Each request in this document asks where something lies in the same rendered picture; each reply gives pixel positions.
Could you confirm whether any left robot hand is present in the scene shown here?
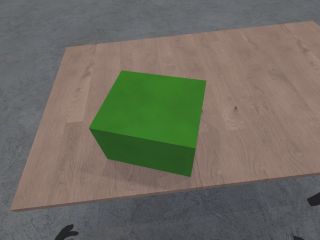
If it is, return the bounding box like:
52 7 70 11
55 224 79 240

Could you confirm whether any carton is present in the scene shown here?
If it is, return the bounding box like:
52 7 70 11
89 70 207 177

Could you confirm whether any table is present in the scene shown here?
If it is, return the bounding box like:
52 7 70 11
10 20 320 212

